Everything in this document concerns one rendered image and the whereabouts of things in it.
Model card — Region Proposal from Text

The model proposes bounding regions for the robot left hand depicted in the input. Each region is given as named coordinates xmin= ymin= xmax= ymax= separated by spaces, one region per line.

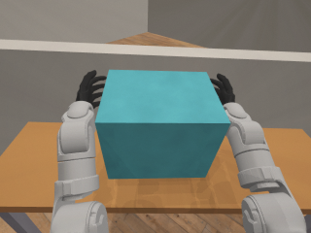
xmin=76 ymin=70 xmax=107 ymax=109

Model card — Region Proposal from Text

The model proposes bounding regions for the right robot upper arm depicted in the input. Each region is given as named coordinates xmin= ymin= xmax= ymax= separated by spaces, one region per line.
xmin=241 ymin=192 xmax=307 ymax=233

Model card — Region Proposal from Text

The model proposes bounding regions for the left robot upper arm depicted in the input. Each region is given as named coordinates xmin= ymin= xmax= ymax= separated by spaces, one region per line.
xmin=51 ymin=201 xmax=109 ymax=233

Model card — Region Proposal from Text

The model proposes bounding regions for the left robot forearm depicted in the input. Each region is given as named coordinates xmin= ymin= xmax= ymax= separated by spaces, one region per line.
xmin=50 ymin=101 xmax=100 ymax=233

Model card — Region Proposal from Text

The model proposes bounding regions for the carton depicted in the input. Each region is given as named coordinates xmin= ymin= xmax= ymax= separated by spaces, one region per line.
xmin=95 ymin=69 xmax=231 ymax=180

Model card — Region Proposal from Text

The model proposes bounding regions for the table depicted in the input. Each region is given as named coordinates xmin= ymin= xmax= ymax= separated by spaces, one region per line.
xmin=0 ymin=121 xmax=311 ymax=233

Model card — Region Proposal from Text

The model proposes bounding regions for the robot right hand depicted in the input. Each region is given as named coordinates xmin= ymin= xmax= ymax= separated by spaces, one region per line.
xmin=210 ymin=73 xmax=235 ymax=105

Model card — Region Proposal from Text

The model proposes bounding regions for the right robot forearm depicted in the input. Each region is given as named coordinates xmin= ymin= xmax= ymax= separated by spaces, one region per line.
xmin=223 ymin=102 xmax=307 ymax=232

